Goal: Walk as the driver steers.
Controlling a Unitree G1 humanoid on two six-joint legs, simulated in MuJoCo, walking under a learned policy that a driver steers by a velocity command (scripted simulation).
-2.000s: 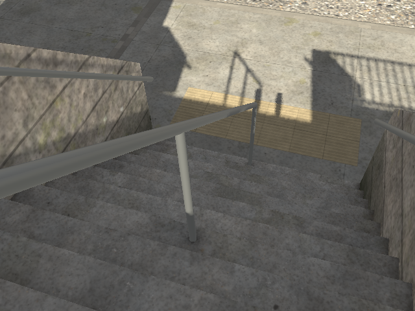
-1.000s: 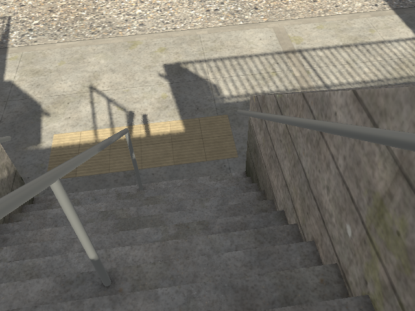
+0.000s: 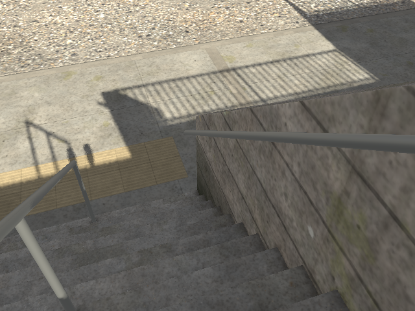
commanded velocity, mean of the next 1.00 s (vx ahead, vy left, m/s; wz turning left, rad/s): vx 0.47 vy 0.00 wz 0.04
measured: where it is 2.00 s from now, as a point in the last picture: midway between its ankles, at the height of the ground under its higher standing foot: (197, 295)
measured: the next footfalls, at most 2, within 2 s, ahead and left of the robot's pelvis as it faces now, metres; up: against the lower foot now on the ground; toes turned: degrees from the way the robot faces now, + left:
right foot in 0.22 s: +0.14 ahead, -0.13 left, +0.00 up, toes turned -2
left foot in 0.56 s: +0.29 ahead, +0.01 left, -0.20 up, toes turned +2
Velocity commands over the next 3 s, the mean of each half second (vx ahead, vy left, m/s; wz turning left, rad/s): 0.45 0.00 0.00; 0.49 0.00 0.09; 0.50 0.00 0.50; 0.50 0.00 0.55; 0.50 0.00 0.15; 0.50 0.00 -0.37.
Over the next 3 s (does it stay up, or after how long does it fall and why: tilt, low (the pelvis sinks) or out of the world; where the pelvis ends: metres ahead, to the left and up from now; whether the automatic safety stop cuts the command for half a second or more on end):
stays up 1.47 0.29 -1.23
